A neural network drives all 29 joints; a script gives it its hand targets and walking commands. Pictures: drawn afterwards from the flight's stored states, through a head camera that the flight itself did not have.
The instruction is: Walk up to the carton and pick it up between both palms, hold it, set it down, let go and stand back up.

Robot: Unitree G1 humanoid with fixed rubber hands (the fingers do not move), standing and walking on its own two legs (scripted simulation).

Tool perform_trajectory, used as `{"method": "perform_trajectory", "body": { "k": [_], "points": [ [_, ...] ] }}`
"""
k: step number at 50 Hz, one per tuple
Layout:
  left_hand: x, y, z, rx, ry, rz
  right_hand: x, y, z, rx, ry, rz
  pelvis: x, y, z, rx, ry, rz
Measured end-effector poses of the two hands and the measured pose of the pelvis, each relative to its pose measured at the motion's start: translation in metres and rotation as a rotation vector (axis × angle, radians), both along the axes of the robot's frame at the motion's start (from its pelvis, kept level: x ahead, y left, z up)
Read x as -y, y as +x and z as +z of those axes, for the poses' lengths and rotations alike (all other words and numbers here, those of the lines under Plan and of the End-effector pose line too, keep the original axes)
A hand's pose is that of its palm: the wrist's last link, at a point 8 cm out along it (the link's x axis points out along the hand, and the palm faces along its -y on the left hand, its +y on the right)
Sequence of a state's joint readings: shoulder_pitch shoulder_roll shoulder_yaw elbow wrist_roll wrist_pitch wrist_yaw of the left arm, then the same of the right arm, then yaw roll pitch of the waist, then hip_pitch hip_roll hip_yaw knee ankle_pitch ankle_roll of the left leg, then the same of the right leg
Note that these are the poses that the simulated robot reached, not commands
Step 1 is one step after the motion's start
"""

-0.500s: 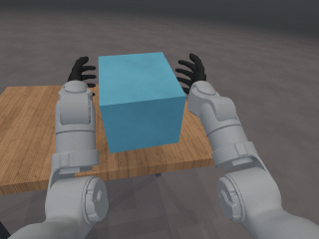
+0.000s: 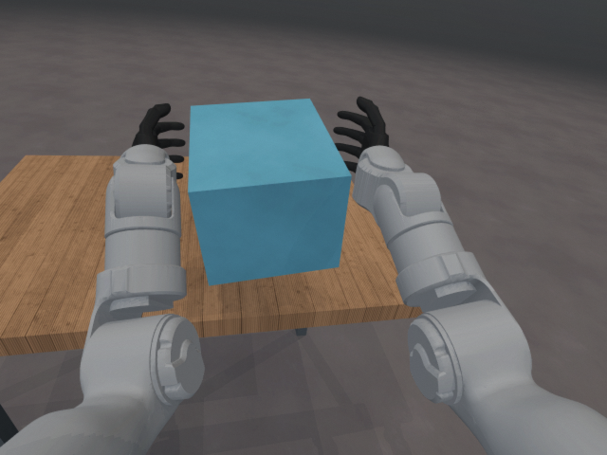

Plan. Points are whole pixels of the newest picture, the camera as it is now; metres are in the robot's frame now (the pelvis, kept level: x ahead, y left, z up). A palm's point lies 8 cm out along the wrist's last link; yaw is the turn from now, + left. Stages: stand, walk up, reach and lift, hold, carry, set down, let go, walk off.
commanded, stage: hold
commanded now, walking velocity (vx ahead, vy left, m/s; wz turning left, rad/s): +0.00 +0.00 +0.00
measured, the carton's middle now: (263, 185) +0.44 +0.03 +0.21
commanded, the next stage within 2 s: none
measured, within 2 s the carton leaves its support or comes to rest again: neither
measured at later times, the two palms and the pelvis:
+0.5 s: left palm (168, 166) +0.37 +0.15 +0.26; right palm (388, 173) +0.36 -0.12 +0.27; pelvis -0.01 +0.01 +0.00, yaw -2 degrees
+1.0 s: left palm (156, 161) +0.37 +0.16 +0.27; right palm (379, 169) +0.36 -0.11 +0.28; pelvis +0.01 +0.02 +0.00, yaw +0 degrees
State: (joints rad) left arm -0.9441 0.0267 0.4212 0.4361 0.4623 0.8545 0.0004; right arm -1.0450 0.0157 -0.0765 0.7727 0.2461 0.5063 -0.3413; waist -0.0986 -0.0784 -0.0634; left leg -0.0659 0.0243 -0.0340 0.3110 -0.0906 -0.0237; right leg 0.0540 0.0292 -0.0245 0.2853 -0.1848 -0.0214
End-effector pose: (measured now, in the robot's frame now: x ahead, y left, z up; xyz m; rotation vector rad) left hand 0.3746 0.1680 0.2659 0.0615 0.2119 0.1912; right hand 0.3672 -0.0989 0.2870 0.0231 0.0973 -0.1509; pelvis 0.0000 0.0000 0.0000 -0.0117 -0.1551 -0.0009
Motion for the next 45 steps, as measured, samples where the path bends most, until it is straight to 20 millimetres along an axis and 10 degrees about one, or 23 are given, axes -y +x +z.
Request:
{"method": "perform_trajectory", "body": {
  "k": [23,45],
  "points": [
    [0.023,-0.007,-0.001,-0.002,0.039,-0.011,0.025,-0.009,-0.018,-0.009,0.069,-0.009,-0.013,-0.009,0.0,0.012,0.002,-0.033],
    [0.001,0.0,-0.001,0.028,0.019,-0.021,0.001,-0.003,-0.005,0.022,0.038,-0.015,-0.009,0.008,-0.001,0.029,-0.003,0.008]
  ]
}}
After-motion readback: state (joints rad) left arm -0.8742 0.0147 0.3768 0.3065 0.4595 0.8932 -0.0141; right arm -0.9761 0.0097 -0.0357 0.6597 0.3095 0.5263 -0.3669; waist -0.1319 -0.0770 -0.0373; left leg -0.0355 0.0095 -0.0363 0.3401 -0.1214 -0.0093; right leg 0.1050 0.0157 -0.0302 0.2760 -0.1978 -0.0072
